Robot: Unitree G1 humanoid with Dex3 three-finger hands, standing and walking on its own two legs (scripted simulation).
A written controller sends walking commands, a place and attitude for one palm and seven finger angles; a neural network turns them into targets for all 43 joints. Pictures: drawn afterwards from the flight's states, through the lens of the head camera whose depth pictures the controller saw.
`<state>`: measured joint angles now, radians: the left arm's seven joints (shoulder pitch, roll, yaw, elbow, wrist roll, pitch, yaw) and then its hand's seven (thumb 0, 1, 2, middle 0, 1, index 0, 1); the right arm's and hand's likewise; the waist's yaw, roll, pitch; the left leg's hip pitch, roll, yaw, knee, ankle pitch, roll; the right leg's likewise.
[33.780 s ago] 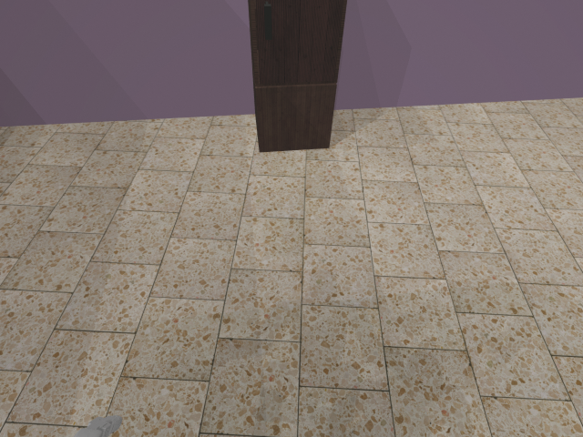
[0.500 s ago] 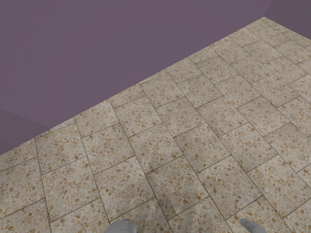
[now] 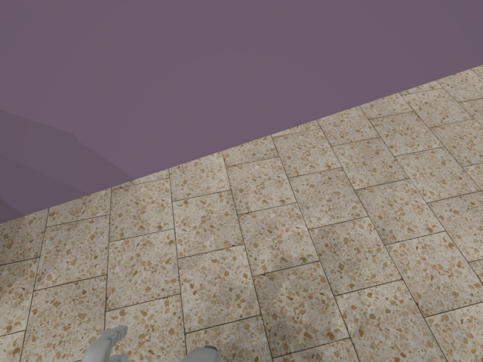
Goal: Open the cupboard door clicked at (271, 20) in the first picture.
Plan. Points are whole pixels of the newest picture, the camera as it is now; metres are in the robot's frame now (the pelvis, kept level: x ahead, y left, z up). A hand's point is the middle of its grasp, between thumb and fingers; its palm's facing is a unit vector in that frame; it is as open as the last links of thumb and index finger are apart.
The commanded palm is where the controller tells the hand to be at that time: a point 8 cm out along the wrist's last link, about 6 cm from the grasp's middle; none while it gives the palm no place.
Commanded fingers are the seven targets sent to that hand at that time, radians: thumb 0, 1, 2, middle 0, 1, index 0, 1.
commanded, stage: turn to face it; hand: left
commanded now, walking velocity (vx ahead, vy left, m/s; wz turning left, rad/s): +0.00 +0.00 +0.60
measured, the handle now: out of the picture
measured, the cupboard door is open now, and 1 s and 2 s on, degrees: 53 53 53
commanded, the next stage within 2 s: take the last steps up to it in 1.98 s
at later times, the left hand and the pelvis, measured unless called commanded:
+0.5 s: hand out of the picture +0.01 +0.24 -0.17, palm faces +0.34 -0.91 -0.25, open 7.4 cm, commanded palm none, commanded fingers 0.00 0.90 0.90 -0.20 -0.30 -0.20 -0.30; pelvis +0.02 +0.01 +0.00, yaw +19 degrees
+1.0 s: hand out of the picture +0.04 +0.17 -0.14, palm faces +0.55 -0.79 -0.26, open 7.4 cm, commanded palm none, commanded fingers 0.00 0.90 0.90 -0.20 -0.30 -0.20 -0.30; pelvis +0.07 -0.03 +0.01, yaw +37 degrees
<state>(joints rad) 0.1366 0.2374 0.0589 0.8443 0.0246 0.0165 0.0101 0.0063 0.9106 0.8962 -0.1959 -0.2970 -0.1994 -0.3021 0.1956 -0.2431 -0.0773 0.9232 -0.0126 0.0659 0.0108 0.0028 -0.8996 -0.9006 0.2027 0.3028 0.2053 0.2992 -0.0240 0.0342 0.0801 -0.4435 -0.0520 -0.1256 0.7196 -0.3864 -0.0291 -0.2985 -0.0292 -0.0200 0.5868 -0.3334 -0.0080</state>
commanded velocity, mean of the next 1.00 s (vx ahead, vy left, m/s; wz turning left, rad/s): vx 0.00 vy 0.00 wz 0.60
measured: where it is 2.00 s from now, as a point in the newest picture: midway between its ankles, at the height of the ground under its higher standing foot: outside the picture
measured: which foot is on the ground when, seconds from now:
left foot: up 0.00-0.34, down 0.36-0.80, up 0.82-1.00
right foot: down 0.00-0.36, up 0.38-0.78, down 0.80-1.00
